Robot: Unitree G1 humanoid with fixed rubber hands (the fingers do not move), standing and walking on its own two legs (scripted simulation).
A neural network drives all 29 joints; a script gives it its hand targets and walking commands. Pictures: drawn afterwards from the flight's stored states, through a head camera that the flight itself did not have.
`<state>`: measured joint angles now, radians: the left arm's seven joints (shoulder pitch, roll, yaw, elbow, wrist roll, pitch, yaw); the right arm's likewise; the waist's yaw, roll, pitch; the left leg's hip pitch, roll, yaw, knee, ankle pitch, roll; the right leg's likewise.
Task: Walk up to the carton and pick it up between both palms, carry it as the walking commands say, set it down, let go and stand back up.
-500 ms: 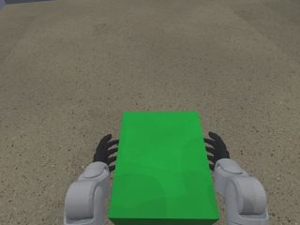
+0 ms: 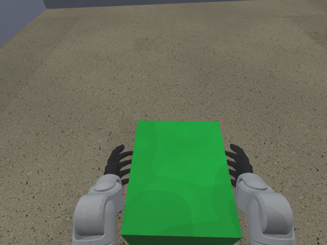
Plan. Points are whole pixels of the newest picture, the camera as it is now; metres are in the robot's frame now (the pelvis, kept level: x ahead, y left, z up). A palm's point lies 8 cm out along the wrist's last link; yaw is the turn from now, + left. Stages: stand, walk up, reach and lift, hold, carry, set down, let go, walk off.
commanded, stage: carry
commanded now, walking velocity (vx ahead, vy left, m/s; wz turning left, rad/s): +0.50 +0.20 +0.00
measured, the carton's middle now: (176, 192) +0.25 +0.01 +0.01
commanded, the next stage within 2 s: none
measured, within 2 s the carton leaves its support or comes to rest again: neither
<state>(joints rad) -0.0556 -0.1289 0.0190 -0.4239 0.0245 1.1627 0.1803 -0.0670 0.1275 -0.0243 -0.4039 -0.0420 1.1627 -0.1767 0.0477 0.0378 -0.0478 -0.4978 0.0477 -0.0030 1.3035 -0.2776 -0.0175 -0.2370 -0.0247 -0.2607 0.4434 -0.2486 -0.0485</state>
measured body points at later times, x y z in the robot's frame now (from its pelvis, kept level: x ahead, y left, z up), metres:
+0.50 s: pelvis +0.34 +0.17 +0.01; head +0.36 +0.18 +0.46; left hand +0.62 +0.29 +0.08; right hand +0.60 +0.01 +0.08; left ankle +0.33 +0.22 -0.74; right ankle +0.32 +0.03 -0.67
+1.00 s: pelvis +0.67 +0.23 +0.01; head +0.68 +0.21 +0.46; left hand +0.93 +0.38 +0.09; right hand +0.94 +0.10 +0.08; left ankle +0.72 +0.41 -0.68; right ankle +0.62 +0.12 -0.74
